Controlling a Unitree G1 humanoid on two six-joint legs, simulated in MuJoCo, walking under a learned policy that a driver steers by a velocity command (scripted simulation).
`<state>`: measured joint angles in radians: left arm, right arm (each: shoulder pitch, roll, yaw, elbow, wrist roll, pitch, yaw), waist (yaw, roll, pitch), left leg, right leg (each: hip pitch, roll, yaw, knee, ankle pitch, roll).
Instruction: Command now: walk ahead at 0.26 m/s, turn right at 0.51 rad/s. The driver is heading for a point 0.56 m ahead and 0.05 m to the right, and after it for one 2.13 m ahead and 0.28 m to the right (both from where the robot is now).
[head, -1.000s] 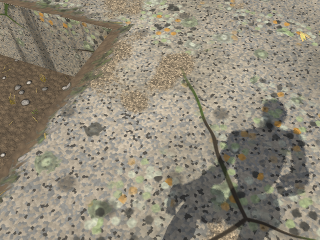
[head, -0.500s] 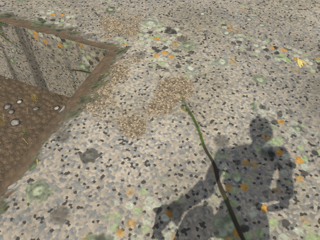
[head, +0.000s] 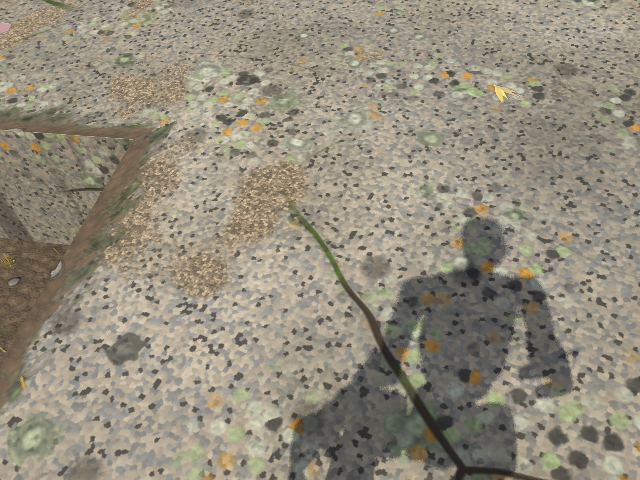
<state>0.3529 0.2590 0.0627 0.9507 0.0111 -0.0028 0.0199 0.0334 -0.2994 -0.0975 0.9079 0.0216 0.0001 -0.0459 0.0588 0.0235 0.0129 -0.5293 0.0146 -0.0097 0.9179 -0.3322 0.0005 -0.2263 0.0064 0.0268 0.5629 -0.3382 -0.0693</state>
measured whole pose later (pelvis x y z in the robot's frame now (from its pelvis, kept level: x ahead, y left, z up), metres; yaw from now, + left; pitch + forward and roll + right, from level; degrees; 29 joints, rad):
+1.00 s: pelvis +0.19 +0.00 +0.00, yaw -14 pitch -1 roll +0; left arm 0.18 0.24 0.04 0.89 0.00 0.00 0.02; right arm 0.12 -0.28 -0.02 1.04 0.00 -0.01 -0.01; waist -0.01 0.00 0.04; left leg -0.19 0.01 -0.01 0.51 -0.29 -0.02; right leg -0.18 0.01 0.05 0.53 -0.32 0.00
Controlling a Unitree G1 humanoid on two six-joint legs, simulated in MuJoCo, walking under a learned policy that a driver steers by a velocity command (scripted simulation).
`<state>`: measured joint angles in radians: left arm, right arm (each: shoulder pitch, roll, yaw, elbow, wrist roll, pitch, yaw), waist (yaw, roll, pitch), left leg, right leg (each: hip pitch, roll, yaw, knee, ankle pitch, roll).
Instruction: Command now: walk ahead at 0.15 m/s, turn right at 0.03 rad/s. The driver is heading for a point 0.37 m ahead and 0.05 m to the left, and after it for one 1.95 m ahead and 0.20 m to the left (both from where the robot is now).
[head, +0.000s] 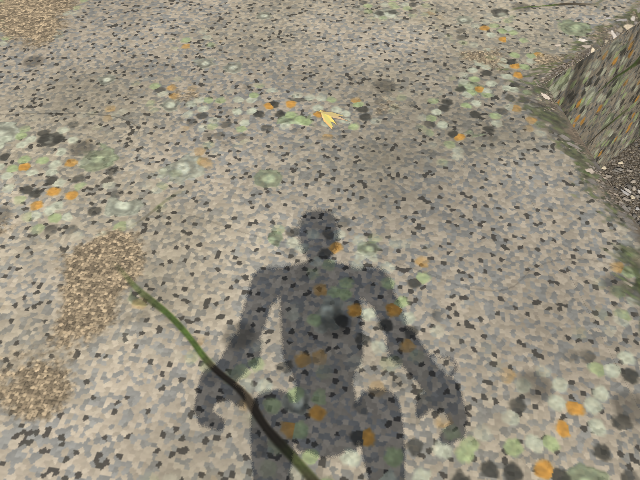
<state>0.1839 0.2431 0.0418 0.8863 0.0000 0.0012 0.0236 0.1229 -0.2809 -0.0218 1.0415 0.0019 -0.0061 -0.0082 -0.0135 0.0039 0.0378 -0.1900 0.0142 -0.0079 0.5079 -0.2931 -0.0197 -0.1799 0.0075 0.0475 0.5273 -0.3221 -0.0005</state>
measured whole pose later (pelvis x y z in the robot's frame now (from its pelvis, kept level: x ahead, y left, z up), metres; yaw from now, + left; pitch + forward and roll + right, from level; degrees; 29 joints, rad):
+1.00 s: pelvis +0.44 -0.01 +0.01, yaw +1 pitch +1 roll -2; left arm 0.36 0.26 0.05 0.96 -0.01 -0.09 0.00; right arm 0.07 -0.27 -0.04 0.89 0.01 -0.08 0.01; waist 0.07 0.03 0.01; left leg -0.66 0.12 -0.03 0.63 0.08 -0.01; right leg 0.01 0.07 -0.05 0.19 -0.22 -0.05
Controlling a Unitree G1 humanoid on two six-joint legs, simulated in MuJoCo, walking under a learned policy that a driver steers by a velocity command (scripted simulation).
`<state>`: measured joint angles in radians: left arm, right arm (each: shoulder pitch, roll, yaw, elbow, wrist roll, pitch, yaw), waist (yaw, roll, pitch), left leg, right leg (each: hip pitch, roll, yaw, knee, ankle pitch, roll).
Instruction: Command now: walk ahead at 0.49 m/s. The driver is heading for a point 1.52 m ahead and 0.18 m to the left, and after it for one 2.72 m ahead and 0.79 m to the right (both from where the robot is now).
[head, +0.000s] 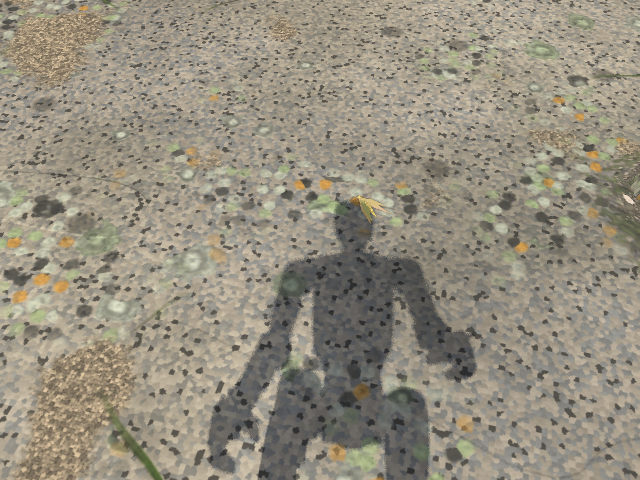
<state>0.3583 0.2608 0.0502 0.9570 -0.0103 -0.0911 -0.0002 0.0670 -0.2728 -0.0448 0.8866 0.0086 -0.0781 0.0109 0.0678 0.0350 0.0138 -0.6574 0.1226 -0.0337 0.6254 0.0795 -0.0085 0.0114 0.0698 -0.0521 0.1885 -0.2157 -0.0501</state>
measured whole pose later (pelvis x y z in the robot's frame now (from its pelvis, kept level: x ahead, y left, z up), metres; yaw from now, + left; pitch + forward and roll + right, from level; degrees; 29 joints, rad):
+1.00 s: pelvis +0.57 -0.01 +0.00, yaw -1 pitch +1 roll -1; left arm 0.33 0.24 0.05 0.97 0.00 -0.09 -0.01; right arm 0.12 -0.28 -0.07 0.88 0.01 -0.07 -0.01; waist 0.06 0.04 0.01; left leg -0.68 0.14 -0.04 0.80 -0.03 0.00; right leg -0.07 0.07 -0.06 0.22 -0.17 -0.07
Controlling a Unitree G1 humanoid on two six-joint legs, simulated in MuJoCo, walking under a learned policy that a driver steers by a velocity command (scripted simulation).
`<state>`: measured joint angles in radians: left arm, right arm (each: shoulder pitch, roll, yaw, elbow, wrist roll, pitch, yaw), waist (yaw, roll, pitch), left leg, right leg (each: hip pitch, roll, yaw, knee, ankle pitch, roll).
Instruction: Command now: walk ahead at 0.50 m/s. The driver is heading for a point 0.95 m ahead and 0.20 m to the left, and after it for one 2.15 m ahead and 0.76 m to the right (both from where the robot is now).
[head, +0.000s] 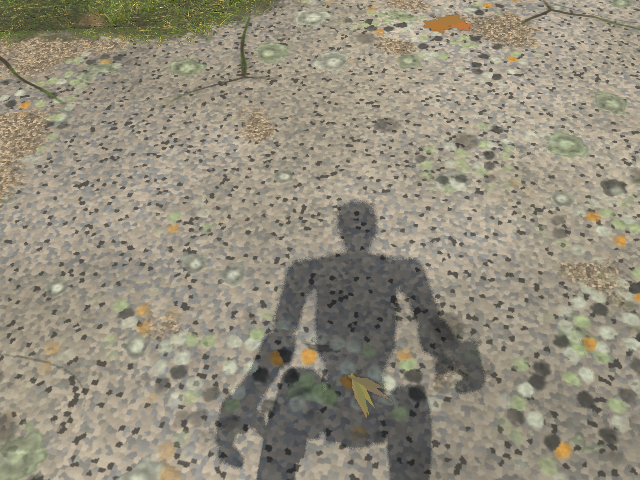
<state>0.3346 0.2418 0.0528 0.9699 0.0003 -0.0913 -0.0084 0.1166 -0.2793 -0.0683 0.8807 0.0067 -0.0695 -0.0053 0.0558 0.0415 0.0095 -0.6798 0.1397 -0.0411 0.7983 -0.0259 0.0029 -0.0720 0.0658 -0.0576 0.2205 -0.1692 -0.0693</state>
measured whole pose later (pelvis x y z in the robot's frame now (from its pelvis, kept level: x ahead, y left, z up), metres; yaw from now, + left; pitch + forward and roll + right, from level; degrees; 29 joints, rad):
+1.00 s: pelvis +0.57 +0.00 +0.00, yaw +2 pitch +0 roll -1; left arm 0.26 0.24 0.06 0.97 0.01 -0.10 -0.02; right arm 0.20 -0.28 -0.08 0.93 0.03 -0.06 -0.01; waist 0.03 0.04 0.02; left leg -0.59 0.11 -0.06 1.07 -0.25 0.04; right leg -0.18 0.05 -0.10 0.32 -0.15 -0.07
